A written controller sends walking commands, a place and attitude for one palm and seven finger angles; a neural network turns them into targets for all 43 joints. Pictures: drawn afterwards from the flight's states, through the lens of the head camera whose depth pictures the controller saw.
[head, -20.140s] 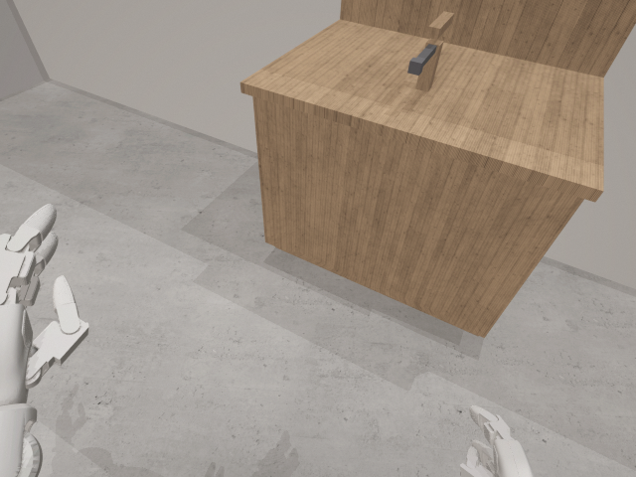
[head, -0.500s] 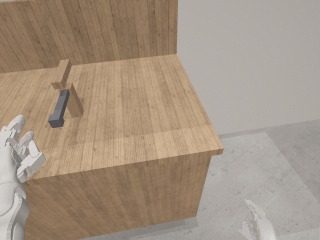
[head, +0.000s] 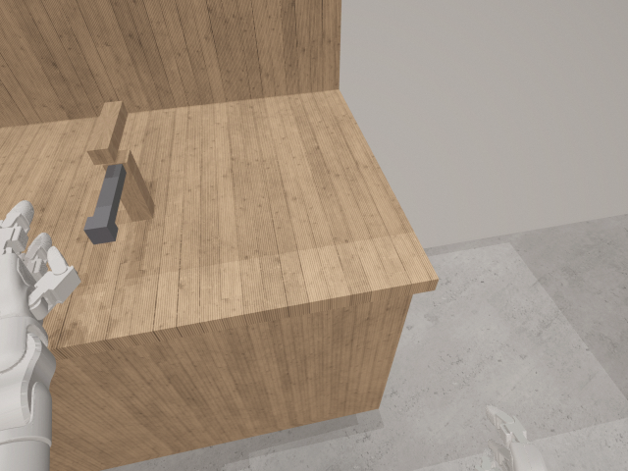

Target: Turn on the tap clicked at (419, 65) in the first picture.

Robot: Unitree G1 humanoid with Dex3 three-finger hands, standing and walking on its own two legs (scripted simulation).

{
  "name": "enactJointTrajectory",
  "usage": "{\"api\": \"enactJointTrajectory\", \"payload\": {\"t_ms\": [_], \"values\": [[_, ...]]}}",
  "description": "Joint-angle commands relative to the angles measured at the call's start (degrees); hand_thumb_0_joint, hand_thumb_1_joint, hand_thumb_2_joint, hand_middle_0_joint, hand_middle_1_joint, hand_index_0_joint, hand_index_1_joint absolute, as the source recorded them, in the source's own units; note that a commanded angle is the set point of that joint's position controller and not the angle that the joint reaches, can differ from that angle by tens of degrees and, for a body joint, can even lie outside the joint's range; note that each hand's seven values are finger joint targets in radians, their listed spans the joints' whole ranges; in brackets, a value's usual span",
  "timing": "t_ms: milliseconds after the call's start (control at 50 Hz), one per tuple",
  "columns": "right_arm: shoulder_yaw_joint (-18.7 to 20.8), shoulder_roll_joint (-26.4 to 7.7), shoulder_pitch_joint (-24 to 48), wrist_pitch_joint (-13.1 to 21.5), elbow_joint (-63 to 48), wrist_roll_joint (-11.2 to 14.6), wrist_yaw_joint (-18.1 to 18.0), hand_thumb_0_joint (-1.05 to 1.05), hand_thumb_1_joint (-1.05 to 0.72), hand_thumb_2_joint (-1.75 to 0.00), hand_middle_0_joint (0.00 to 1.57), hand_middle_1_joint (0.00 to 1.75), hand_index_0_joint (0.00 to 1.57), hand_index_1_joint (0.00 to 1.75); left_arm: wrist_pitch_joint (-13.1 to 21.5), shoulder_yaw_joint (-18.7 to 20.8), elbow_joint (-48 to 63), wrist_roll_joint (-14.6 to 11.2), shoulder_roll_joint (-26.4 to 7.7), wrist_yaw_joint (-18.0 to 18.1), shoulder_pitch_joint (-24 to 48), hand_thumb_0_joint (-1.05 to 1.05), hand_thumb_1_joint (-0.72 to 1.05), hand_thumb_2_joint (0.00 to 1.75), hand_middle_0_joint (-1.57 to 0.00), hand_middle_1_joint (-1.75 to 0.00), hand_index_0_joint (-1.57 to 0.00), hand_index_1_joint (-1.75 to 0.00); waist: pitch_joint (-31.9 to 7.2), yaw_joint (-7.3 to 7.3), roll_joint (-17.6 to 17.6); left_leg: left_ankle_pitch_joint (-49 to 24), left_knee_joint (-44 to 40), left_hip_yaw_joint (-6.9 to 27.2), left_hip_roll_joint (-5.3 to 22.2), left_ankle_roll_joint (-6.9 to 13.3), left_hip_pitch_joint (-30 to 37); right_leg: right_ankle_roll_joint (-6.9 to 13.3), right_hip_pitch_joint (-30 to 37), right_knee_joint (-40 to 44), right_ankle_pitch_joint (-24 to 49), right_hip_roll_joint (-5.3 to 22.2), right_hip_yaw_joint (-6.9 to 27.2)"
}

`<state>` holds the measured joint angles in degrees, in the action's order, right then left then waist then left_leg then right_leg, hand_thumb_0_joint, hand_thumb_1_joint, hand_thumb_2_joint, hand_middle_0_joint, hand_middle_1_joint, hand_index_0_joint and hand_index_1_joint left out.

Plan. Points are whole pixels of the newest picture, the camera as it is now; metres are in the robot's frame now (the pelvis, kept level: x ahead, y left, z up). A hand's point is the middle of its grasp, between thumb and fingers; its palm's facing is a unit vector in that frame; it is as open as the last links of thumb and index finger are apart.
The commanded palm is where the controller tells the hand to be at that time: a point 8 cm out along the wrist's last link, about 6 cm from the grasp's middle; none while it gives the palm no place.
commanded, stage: reach beside the lever's end, fingers flat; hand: left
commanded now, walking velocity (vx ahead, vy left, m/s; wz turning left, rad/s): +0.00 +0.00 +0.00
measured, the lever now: (101, 229) +0.37 +0.32 +0.12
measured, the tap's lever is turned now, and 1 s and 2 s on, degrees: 0 0 11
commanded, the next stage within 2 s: push the lever round in 0.76 s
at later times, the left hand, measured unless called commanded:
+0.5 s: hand (76, 249) +0.34 +0.35 +0.11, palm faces +0.50 -0.86 -0.12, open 7.8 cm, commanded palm +0.29 +0.38 +0.11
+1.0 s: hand (70, 260) +0.33 +0.35 +0.11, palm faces +0.50 -0.86 -0.10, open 7.8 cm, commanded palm +0.28 +0.38 +0.10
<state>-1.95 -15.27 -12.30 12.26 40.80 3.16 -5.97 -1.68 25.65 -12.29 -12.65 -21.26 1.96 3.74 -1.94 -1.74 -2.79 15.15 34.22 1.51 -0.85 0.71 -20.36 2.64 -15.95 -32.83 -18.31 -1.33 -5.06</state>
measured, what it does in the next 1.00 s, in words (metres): stands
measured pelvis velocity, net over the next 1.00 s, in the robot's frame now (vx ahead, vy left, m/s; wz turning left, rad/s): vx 0.01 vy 0.01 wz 0.00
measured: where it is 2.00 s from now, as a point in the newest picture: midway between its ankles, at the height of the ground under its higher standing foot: outside the picture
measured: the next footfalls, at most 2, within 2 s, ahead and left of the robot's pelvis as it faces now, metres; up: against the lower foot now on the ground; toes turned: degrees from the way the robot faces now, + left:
none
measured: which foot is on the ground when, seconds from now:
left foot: down 0.00-1.00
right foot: down 0.00-1.00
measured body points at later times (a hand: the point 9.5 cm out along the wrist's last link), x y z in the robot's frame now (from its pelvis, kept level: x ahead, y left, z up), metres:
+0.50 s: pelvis +0.01 +0.00 -0.01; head +0.03 +0.00 +0.44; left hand +0.31 +0.39 +0.12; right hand +0.13 -0.26 -0.11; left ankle +0.03 +0.11 -0.73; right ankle -0.01 -0.09 -0.73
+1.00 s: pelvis +0.01 +0.01 -0.01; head +0.03 +0.01 +0.44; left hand +0.29 +0.39 +0.12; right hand +0.16 -0.24 -0.10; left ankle +0.03 +0.11 -0.73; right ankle -0.01 -0.09 -0.73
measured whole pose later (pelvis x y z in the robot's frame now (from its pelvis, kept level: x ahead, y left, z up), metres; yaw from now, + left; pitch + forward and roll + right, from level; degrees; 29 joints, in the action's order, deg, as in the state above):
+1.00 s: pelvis +0.01 +0.01 -0.01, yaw +0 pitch +5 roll -2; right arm -1.0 -15.4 -13.9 8.8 39.9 2.9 -5.3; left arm 4.4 29.0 -23.7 -11.8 -23.9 -2.0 9.7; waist -3.4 -0.9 -2.6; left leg 17.6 38.2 1.6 -0.9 1.5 -25.4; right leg 1.9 -20.1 -34.8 -19.7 -1.3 -5.1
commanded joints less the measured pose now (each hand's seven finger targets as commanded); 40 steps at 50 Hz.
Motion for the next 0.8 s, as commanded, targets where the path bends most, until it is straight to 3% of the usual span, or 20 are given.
{"api": "enactJointTrajectory", "payload": {"t_ms": [0,120,160,180,240,260,300,340,460,480,520,540,560,580,620,640,660,680,700,780], "values": [[2.8,-7.6,4.4,2.7,-8.4,-0.3,-0.6,0.00,-0.90,-0.90,0.20,0.30,0.20,0.30,5.9,5.5,10.5,0.3,-17.9,-0.1,17.8,0.00,0.90,0.90,-0.16,-0.17,-0.16,-0.17,-10.3,0.57,-2.4,-7.1,-3.9,1.9,-0.5,0.9,6.5,-1.2,-1.5,5.1,10.3,0.1,2.9],[3.1,-8.1,2.5,2.2,-8.1,-0.2,-0.4,0.00,-0.90,-0.90,0.20,0.30,0.20,0.30,7.5,5.8,6.2,0.3,-18.9,-1.8,20.3,0.00,0.90,0.90,-0.15,-0.15,-0.15,-0.15,-11.3,1.24,-1.6,-8.0,-2.9,2.0,-0.4,1.0,5.8,-1.3,-2.3,4.3,11.4,-0.1,2.8],[3.4,-8.1,1.7,1.9,-7.9,-0.4,-0.3,0.00,-0.90,-0.90,0.20,0.30,0.20,0.30,7.9,7.3,4.8,0.6,-20.1,-1.7,19.1,0.00,0.90,0.90,-0.15,-0.15,-0.15,-0.15,-12.4,0.60,-2.8,-9.3,-2.5,2.0,-0.4,1.0,5.8,-1.1,-1.7,3.9,12.7,-0.1,2.9],[3.4,-8.3,1.4,1.6,-7.7,-0.4,-0.3,0.00,-0.90,-0.90,0.20,0.30,0.20,0.30,7.9,7.5,3.4,0.6,-20.9,-1.9,20.1,0.00,0.90,0.90,-0.15,-0.15,-0.15,-0.15,-12.1,1.02,-1.1,-9.3,-2.4,1.9,-0.4,1.1,5.1,-1.3,-1.8,3.8,13.0,-0.1,2.8],[3.3,-8.5,0.7,0.9,-7.1,-0.1,-0.5,0.00,-0.90,-0.90,0.20,0.30,0.20,0.30,8.2,9.3,-0.2,0.9,-23.5,-2.2,22.5,0.00,0.90,0.90,-0.15,-0.15,-0.15,-0.15,-10.5,1.52,-1.9,-8.0,-1.9,1.8,-0.4,1.2,3.6,-1.4,-3.1,3.9,11.9,-0.2,3.1],[3.2,-8.5,0.5,0.8,-7.4,-0.2,-0.4,0.00,-0.90,-0.90,0.20,0.30,0.20,0.30,8.4,7.1,-0.6,1.0,-21.8,-2.6,24.4,0.00,0.90,0.90,-0.15,-0.15,-0.15,-0.15,-10.8,2.09,-2.2,-7.1,-2.0,1.9,-0.4,1.2,3.6,-1.4,-3.8,3.7,10.9,-0.1,3.1],[3.5,-9.0,-0.4,0.5,-7.2,-0.4,-0.5,0.00,-0.90,-0.90,0.20,0.30,0.20,0.30,9.2,9.2,-3.1,1.1,-24.5,-3.0,25.6,0.00,0.90,0.90,-0.15,-0.15,-0.15,-0.15,-11.9,2.10,-1.2,-7.4,-1.4,1.8,-0.4,1.4,3.2,-1.5,-3.8,3.6,11.3,-0.3,3.4],[3.4,-8.9,-0.9,0.2,-6.9,-0.4,-0.5,0.00,-0.90,-0.90,0.20,0.30,0.20,0.30,10.7,8.8,-3.1,1.9,-25.3,-3.2,28.9,0.00,0.90,0.90,-0.15,-0.15,-0.15,-0.15,-12.9,2.47,-3.1,-7.7,-0.9,1.9,-0.3,1.4,3.6,-1.4,-4.2,3.0,11.3,-0.3,3.4],[3.9,-9.0,-2.2,-0.6,-7.8,-0.3,0.1,0.00,-0.90,-0.90,0.20,0.30,0.20,0.30,11.4,7.9,-5.7,1.2,-23.4,-4.7,24.7,0.00,0.90,0.90,-0.15,-0.15,-0.15,-0.15,-14.8,1.93,-3.3,-10.7,-0.1,1.8,-0.2,1.4,3.8,-1.4,-3.4,2.3,14.2,-0.5,3.3],[4.1,-9.1,-2.6,-0.7,-7.9,-0.3,0.2,0.00,-0.90,-0.90,0.20,0.30,0.20,0.30,11.3,9.7,-5.5,1.0,-24.9,-4.7,23.4,0.00,0.90,0.90,-0.15,-0.15,-0.15,-0.15,-15.6,1.15,-2.4,-11.6,-0.3,2.1,-0.1,1.3,3.6,-1.3,-2.6,2.1,14.8,-0.6,3.0],[4.4,-8.9,-2.4,-0.8,-8.7,-0.4,0.5,0.00,-0.90,-0.90,0.20,0.30,0.20,0.30,11.3,8.9,-2.8,0.6,-23.0,-4.6,21.0,0.00,0.90,0.90,-0.15,-0.15,-0.15,-0.15,-17.0,0.63,-3.2,-14.3,-0.1,1.8,0.0,1.2,5.1,-1.3,-1.8,1.8,16.7,-0.6,2.9],[4.4,-8.8,-2.4,-1.0,-8.6,-0.4,0.6,0.00,-0.90,-0.90,0.20,0.30,0.20,0.30,11.2,11.4,-2.9,0.9,-24.8,-3.8,18.0,0.00,0.90,0.90,-0.15,-0.15,-0.15,-0.15,-16.2,-0.14,-3.3,-14.9,-0.2,2.1,0.2,1.2,4.6,-1.2,-1.4,1.7,16.7,-0.7,2.7],[4.2,-8.7,-2.2,-1.0,-8.9,-0.5,0.8,0.00,-0.90,-0.90,0.20,0.30,0.20,0.30,11.3,9.5,-1.5,0.7,-22.7,-3.6,19.0,0.00,0.90,0.90,-0.15,-0.15,-0.15,-0.15,-15.7,0.57,-3.1,-14.9,-0.3,2.2,0.1,1.2,4.5,-1.3,-1.9,1.6,16.9,-0.6,2.7],[4.5,-8.8,-2.3,-1.1,-8.8,-0.5,0.9,0.00,-0.90,-0.90,0.20,0.30,0.20,0.30,11.2,10.5,-1.5,0.6,-23.2,-3.4,17.9,0.00,0.90,0.90,-0.15,-0.15,-0.15,-0.15,-15.3,0.58,-1.5,-14.7,-0.4,2.2,0.3,1.1,4.4,-1.4,-2.3,1.6,16.4,-0.8,2.5],[4.4,-8.7,-1.8,-1.2,-9.1,-0.5,0.8,0.00,-0.90,-0.90,0.20,0.30,0.20,0.30,11.2,10.3,0.2,0.4,-22.8,-3.1,18.1,0.00,0.90,0.90,-0.15,-0.15,-0.15,-0.15,-14.5,0.71,-2.3,-13.4,-0.5,1.9,0.1,1.2,3.8,-1.5,-2.4,1.8,15.6,-0.7,2.7],[4.3,-8.7,-1.6,-1.3,-8.5,-0.4,0.7,0.00,-0.90,-0.90,0.20,0.30,0.20,0.30,11.5,11.9,0.9,1.0,-24.8,-2.4,19.1,0.00,0.90,0.90,-0.15,-0.15,-0.15,-0.15,-13.6,0.72,-3.2,-13.5,-0.5,2.1,0.3,1.2,4.0,-1.3,-2.7,1.9,15.2,-0.8,2.7],[4.3,-8.5,-1.5,-1.2,-8.8,-0.7,0.7,0.00,-0.90,-0.90,0.20,0.30,0.20,0.30,11.6,10.0,1.7,0.8,-22.4,-2.6,18.9,0.00,0.90,0.90,-0.15,-0.15,-0.15,-0.15,-14.0,1.02,-3.2,-13.7,-0.6,2.1,0.3,1.2,4.6,-1.4,-2.9,1.8,15.3,-0.8,2.7],[4.6,-8.6,-1.6,-1.2,-8.6,-0.7,0.6,0.00,-0.90,-0.90,0.20,0.30,0.20,0.30,11.8,11.8,2.3,0.8,-24.2,-2.5,17.9,0.00,0.90,0.90,-0.15,-0.15,-0.15,-0.15,-14.7,0.77,-2.8,-14.0,-0.6,2.1,0.4,1.2,4.9,-1.3,-2.6,1.8,15.4,-0.9,2.7],[4.3,-8.5,-1.2,-1.1,-8.9,-0.7,0.6,0.00,-0.90,-0.90,0.20,0.30,0.20,0.30,12.0,8.9,3.6,0.7,-21.5,-2.8,19.2,0.00,0.90,0.90,-0.15,-0.15,-0.15,-0.15,-14.7,1.53,-3.5,-13.8,-0.5,2.0,0.2,1.2,5.4,-1.5,-3.2,1.7,15.1,-0.8,2.7],[4.3,-8.6,-1.1,-1.0,-7.8,-0.6,0.0,0.00,-0.90,-0.90,0.20,0.30,0.20,0.30,11.5,9.3,1.6,0.7,-22.2,-3.3,20.4,0.00,0.90,0.90,-0.15,-0.15,-0.15,-0.15,-13.2,1.90,-3.3,-11.8,-0.8,2.6,0.5,1.0,5.4,-1.2,-4.7,2.1,12.9,-0.9,2.6]]}}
